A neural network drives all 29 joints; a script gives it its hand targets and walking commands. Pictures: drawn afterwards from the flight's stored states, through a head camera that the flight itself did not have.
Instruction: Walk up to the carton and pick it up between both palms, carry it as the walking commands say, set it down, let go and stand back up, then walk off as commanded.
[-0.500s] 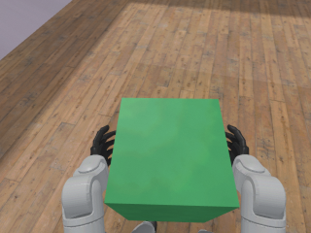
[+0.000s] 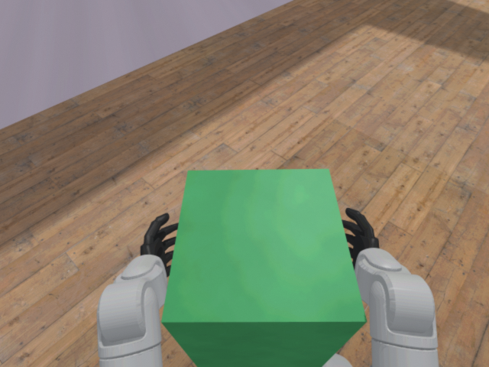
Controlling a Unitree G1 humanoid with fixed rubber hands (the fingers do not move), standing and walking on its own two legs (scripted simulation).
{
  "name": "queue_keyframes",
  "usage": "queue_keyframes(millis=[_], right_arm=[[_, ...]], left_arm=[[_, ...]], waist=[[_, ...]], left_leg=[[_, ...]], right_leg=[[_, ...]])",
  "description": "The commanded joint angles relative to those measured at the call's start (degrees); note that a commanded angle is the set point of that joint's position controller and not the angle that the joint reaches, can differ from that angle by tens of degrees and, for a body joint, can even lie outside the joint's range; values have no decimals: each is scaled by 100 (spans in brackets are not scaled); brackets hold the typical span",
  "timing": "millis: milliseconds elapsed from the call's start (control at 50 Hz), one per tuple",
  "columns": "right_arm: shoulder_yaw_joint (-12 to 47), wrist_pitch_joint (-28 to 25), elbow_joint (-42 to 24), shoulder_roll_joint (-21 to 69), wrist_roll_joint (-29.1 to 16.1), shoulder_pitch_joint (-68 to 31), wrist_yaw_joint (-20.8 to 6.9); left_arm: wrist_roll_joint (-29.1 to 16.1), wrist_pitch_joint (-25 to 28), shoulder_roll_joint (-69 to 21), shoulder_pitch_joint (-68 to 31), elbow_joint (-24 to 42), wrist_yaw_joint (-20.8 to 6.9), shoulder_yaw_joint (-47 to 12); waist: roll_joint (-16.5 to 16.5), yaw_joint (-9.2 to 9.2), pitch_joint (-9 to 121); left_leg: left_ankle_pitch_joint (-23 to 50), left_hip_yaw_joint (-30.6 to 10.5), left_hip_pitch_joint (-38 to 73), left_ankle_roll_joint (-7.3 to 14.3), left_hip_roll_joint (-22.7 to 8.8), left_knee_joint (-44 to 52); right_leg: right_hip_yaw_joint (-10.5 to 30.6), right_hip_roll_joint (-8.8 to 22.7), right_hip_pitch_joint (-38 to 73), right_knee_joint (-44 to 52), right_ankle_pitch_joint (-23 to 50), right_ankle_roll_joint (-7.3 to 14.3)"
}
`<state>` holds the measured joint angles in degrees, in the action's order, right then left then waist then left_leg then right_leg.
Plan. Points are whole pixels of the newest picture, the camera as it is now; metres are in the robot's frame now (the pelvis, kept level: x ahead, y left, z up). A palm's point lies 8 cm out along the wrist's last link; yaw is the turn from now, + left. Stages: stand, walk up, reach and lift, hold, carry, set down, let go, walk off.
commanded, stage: carry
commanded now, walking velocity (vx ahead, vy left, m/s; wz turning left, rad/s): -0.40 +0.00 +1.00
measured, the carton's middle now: (258, 276) +0.27 +0.02 -0.01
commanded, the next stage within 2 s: none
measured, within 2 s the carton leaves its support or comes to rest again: neither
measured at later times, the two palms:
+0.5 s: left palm out of the picture -0.04 +0.24 +0.11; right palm out of the picture +0.10 -0.04 +0.11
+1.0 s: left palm out of the picture -0.27 +0.16 +0.11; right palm out of the picture -0.10 -0.10 +0.09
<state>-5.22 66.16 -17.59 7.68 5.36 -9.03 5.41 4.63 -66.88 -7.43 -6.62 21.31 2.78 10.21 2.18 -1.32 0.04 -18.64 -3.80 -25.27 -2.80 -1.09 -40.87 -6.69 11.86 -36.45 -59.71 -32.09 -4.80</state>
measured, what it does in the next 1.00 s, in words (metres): walks backwards, turning left: right foot, then left foot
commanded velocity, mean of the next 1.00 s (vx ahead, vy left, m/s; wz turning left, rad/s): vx -0.33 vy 0.00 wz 0.30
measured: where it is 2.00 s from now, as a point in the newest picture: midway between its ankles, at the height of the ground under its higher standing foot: outside the picture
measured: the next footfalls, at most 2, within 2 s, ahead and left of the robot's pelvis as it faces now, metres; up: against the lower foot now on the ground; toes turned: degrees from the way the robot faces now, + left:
right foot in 0.24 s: -0.05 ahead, -0.10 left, +0.00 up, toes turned +11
left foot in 0.56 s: -0.31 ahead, +0.14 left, +0.00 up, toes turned +34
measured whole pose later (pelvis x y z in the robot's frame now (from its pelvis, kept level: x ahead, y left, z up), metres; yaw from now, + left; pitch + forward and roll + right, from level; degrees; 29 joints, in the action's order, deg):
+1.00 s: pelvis -0.41 -0.10 +0.02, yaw +33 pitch +2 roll +3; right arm -6.6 67.8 -20.5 7.4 6.6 -6.7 4.1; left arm 4.6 -66.6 -7.4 -6.3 19.8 3.1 7.4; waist -0.9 -0.1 2.8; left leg -21.9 1.6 -34.3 -2.3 -0.4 -52.3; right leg -1.4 1.8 -20.2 -32.4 -14.3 2.3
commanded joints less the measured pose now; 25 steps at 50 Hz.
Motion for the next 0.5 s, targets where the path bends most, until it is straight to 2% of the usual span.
queue_keyframes(millis=[0, 20, 40, 60, 100, 140, 180, 200, 220, 240, 260, 280, 300, 320, 340, 360, 380, 420, 460, 480], right_arm=[[3758, -18, -588, 5185, -1952, -2082, -1511], [3717, -87, -671, 5171, -1939, -2072, -1482], [3730, -138, -737, 5109, -1947, -2065, -1445], [3729, -165, -811, 5010, -1931, -2021, -1402], [3723, -152, -932, 4800, -1871, -1891, -1329], [3725, -97, -906, 4670, -1787, -1731, -1297], [3784, -63, -835, 4649, -1730, -1714, -1306], [3855, -62, -847, 4649, -1728, -1789, -1316], [3952, -62, -898, 4640, -1745, -1936, -1329], [4042, -6, -943, 4636, -1912, -2053, -1360], [4154, -44, -1072, 4759, -1929, -2206, -1384], [4229, -32, -1230, 4919, -1979, -2439, -1428], [4320, -15, -1275, 5054, -2110, -2538, -1450], [4396, 20, -1162, 5091, -2196, -2576, -1443], [4420, 50, -1078, 5066, -2275, -2483, -1422], [4407, 81, -1042, 4942, -2340, -2372, -1413], [4402, 124, -1035, 4817, -2410, -2333, -1413], [4377, 226, -960, 4671, -2505, -2299, -1425], [4355, 335, -781, 4642, -2543, -2255, -1453], [4341, 371, -651, 4684, -2540, -2182, -1473]], left_arm=[[-2539, 67, -5293, -3263, 686, -1403, -4868], [-2642, 124, -5306, -3287, 821, -1419, -4913], [-2690, 159, -5232, -3312, 926, -1415, -4944], [-2693, 169, -5134, -3271, 990, -1399, -4965], [-2597, 147, -4995, -2981, 912, -1362, -4944], [-2442, 115, -4932, -2579, 677, -1349, -4823], [-2285, 110, -4924, -2269, 489, -1348, -4670], [-2208, 123, -4942, -2137, 409, -1347, -4594], [-2163, 141, -4974, -2062, 306, -1341, -4532], [-2083, 211, -5005, -2094, 250, -1330, -4431], [-2079, 183, -4969, -2073, 425, -1369, -4458], [-2032, 157, -5136, -2121, 409, -1376, -4410], [-2024, 168, -5165, -2126, 498, -1391, -4395], [-2020, 165, -5041, -2268, 570, -1400, -4412], [-2021, 140, -4893, -2273, 631, -1382, -4390], [-2008, 101, -4768, -2174, 628, -1348, -4325], [-1940, 61, -4656, -2035, 570, -1305, -4223], [-1783, -5, -4484, -1861, 446, -1224, -4082], [-1671, -68, -4417, -1790, 311, -1174, -4024], [-1639, -97, -4433, -1810, 248, -1162, -4013]], waist=[[-1727, 146, 1565], [-1551, 133, 1661], [-1441, 134, 1785], [-1429, 142, 1887], [-1525, 173, 2005], [-1644, 164, 2130], [-1833, 126, 2238], [-1861, 65, 2287], [-1135, 8, 2246], [1961, 32, 2152], [1960, 101, 1661], [1210, 154, 1441], [842, 215, 1277], [764, 242, 1177], [725, 253, 1194], [783, 207, 1268], [906, 123, 1356], [1132, 15, 1566], [1340, -14, 1702], [1303, 37, 1712]], left_leg=[[3101, -958, 492, 817, -1028, 1382], [2166, -954, 436, 783, -896, 1450], [1514, -1155, 498, 748, -849, 1597], [1205, -1450, 603, 712, -877, 1776], [1254, -2034, 875, 649, -992, 2101], [1588, -2306, 1097, 504, -937, 2383], [1859, -2113, 1034, 78, -609, 2704], [1658, -1803, 735, -292, -316, 2811], [733, -1330, 151, -623, 172, 2310], [-833, 14, -842, -547, 993, -578], [-1765, 317, -1524, -412, 475, -2557], [-1427, 238, -1126, -234, 150, -3380], [-1054, 192, -774, -112, 62, -3790], [-616, 28, -718, -2, -5, -3812], [-399, 189, -718, 16, 141, -3324], [-416, 443, -722, -7, 215, -2623], [-625, 690, -705, -39, 210, -2058], [-941, 953, -434, -41, 106, -1267], [-965, 983, -67, 17, 127, -504], [-600, 960, 225, 45, 129, 121]], right_leg=[[553, -346, -37, -1144, 963, 167], [578, -385, 25, -1017, 1226, 213], [570, -491, 108, -769, 1267, 245], [546, -616, 232, -475, 1142, 268], [511, -888, 518, 212, 654, 321], [460, -1206, 1059, 1098, 282, 381], [311, -1507, 2198, 2475, 196, 501], [196, -1493, 3094, 3533, 384, 559], [755, -826, 3932, 4431, 607, 654], [2573, 1459, 3223, 4354, 1482, 1442], [2263, 2450, 2146, 4584, 3091, 1955], [1499, 1990, 1647, 4403, 3822, 1858], [649, 1474, 1341, 4111, 3972, 1499], [163, 978, 1568, 3712, 4025, 1199], [-174, 661, 1878, 3369, 4239, 1050], [-365, 499, 2258, 3163, 4593, 1004], [-382, 563, 2627, 3045, 5073, 1059], [-194, 991, 2986, 2890, 5932, 1208], [-111, 1232, 2992, 2710, 5890, 1131], [-199, 1258, 2818, 2508, 5550, 962]])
